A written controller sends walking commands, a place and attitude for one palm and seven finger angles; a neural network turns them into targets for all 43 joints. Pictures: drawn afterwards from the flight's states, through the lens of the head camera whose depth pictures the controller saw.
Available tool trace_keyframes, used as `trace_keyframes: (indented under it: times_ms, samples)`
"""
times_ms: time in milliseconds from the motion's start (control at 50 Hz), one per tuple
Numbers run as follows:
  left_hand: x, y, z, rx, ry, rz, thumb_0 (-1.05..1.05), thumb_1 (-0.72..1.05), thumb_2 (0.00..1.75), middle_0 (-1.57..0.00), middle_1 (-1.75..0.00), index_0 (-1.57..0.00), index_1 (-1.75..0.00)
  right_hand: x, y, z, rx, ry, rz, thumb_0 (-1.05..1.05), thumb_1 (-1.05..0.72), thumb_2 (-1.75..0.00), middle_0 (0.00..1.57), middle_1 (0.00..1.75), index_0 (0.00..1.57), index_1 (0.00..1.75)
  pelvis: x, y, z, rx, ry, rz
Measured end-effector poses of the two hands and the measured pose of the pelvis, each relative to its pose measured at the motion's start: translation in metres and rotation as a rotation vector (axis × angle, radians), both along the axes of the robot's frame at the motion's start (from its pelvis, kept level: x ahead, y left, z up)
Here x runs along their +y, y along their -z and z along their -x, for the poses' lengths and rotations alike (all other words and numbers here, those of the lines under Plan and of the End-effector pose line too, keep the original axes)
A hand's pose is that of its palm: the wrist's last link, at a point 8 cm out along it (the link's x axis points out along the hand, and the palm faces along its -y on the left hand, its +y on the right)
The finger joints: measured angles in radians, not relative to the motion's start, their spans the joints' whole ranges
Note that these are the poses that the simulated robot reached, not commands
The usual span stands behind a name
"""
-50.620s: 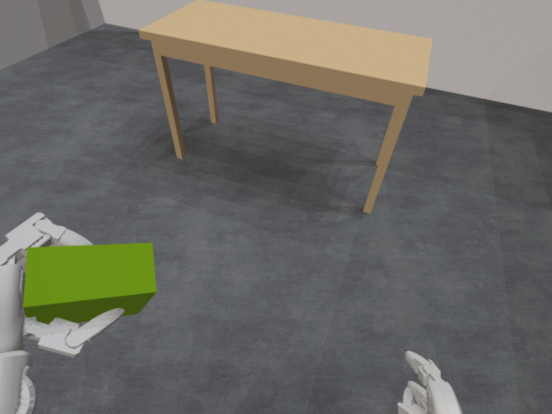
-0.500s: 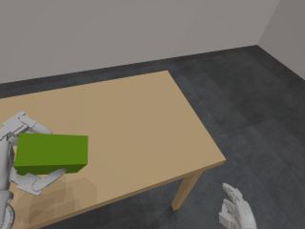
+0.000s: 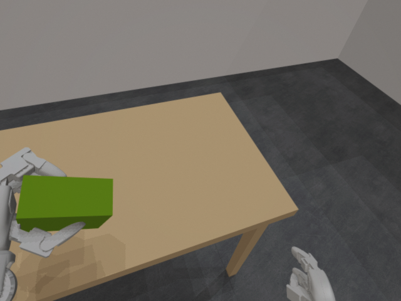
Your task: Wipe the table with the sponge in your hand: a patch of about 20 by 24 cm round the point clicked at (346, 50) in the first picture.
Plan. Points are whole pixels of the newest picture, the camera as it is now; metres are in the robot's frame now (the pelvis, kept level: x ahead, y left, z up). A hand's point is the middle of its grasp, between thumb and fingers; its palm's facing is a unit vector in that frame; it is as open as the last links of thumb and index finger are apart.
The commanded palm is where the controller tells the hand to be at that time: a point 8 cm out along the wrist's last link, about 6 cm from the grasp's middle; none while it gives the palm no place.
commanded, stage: shuffle to correct the standing spot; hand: left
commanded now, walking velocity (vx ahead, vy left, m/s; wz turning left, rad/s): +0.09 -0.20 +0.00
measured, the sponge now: (79, 205) +0.23 +0.21 +0.12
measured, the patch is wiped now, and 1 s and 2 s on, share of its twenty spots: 0.00 0.00 0.00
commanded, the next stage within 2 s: none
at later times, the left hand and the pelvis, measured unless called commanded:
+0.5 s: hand (99, 202) +0.22 +0.18 +0.15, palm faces +0.31 -0.85 -0.42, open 9.9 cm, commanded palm +0.17 +0.22 +0.17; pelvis +0.00 -0.06 -0.01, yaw -1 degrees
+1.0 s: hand (119, 200) +0.23 +0.15 +0.15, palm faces +0.31 -0.86 -0.39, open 9.9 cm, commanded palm +0.18 +0.19 +0.17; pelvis +0.02 -0.09 -0.01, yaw +0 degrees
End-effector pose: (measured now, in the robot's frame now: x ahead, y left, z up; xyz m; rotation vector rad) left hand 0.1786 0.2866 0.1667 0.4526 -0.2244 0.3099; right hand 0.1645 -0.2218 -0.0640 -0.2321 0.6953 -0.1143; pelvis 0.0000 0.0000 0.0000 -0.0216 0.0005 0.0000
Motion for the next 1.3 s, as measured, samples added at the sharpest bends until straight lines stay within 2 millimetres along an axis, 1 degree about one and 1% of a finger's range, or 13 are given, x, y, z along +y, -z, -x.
trace_keyframes:
  times_ms: [60,120,200,280,420,580,640,700,780,860,920,1080,1300]
  samples:
    - [0.0,0.003,0.0,0.005,-0.012,0.007,-0.01,-0.5,1.05,-0.76,-1.36,-0.76,-1.35,-0.001,0.0,0.001,0.003,0.0,-0.006,0.02,-0.9,-0.9,0.21,0.3,0.21,0.3,-0.002,0.0,0.001,0.001,0.003,-0.005]
    - [-0.004,0.005,-0.002,0.007,-0.017,0.016,-0.01,-0.5,1.05,-0.76,-1.36,-0.76,-1.36,-0.003,0.002,0.003,0.007,-0.005,-0.012,0.02,-0.9,-0.9,0.21,0.3,0.21,0.3,-0.007,0.001,0.002,0.002,0.005,-0.01]
    - [-0.017,0.005,-0.004,0.003,-0.004,0.02,-0.01,-0.5,1.05,-0.76,-1.36,-0.76,-1.36,-0.008,0.004,0.004,0.012,-0.009,-0.025,0.02,-0.9,-0.9,0.21,0.3,0.21,0.3,-0.015,0.002,0.003,0.004,0.004,-0.012]
    - [-0.033,0.0,-0.006,0.0,0.018,0.007,-0.01,-0.5,1.05,-0.76,-1.36,-0.76,-1.36,-0.018,0.006,0.004,0.015,-0.006,-0.04,0.02,-0.9,-0.9,0.21,0.3,0.21,0.3,-0.027,0.002,0.003,0.006,0.002,-0.011]
    - [-0.057,-0.007,-0.007,0.017,0.029,-0.03,-0.01,-0.5,1.05,-0.76,-1.36,-0.76,-1.35,-0.049,0.012,0.003,0.018,0.024,-0.05,0.02,-0.9,-0.9,0.21,0.3,0.21,0.3,-0.05,0.004,-0.002,0.01,0.006,-0.007]
    - [-0.082,0.003,-0.011,0.045,0.013,0.018,-0.01,-0.5,1.05,-0.76,-1.36,-0.76,-1.35,-0.092,0.016,0.004,0.025,0.076,-0.024,0.02,-0.9,-0.9,0.21,0.3,0.21,0.3,-0.073,0.009,-0.009,0.009,0.005,-0.007]
    - [-0.089,0.007,-0.015,0.038,0.014,0.039,-0.01,-0.5,1.05,-0.76,-1.36,-0.76,-1.35,-0.102,0.016,0.004,0.037,0.088,-0.011,0.02,-0.9,-0.9,0.2,0.3,0.2,0.3,-0.08,0.01,-0.013,0.005,-0.001,-0.008]
    - [-0.093,0.006,-0.018,0.023,0.016,0.043,-0.01,-0.5,1.05,-0.76,-1.36,-0.76,-1.35,-0.108,0.014,0.003,0.045,0.092,-0.001,0.02,-0.9,-0.9,0.2,0.3,0.2,0.3,-0.085,0.01,-0.016,-0.002,0.0,-0.014]
    - [-0.097,-0.001,-0.022,0.0,0.023,0.015,-0.01,-0.5,1.05,-0.76,-1.36,-0.76,-1.35,-0.111,0.013,-0.003,0.038,0.089,-0.004,0.02,-0.9,-0.9,0.2,0.3,0.2,0.3,-0.089,0.009,-0.017,-0.007,0.002,-0.016]
    - [-0.099,-0.007,-0.022,-0.008,0.029,-0.008,-0.01,-0.5,1.05,-0.76,-1.36,-0.76,-1.35,-0.108,0.013,-0.008,0.027,0.083,-0.026,0.02,-0.9,-0.9,0.2,0.3,0.2,0.3,-0.091,0.01,-0.016,-0.011,0.003,-0.014]
    - [-0.099,-0.006,-0.02,0.003,0.027,-0.007,-0.01,-0.5,1.05,-0.76,-1.36,-0.76,-1.36,-0.104,0.014,-0.009,0.024,0.077,-0.042,0.02,-0.9,-0.9,0.2,0.3,0.2,0.3,-0.091,0.01,-0.016,-0.012,0.003,-0.013]
    - [-0.092,0.006,-0.012,0.048,0.002,0.029,-0.01,-0.5,1.05,-0.76,-1.36,-0.76,-1.35,-0.091,0.016,-0.008,0.047,0.049,-0.049,0.02,-0.9,-0.9,0.2,0.3,0.2,0.3,-0.087,0.008,-0.016,-0.015,-0.002,-0.012]
    - [-0.085,-0.006,-0.013,0.004,0.029,0.001,-0.01,-0.5,1.05,-0.76,-1.36,-0.76,-1.36,-0.078,0.014,-0.007,0.026,0.045,-0.059,0.02,-0.9,-0.9,0.21,0.3,0.21,0.3,-0.077,0.008,-0.009,-0.023,-0.004,-0.009]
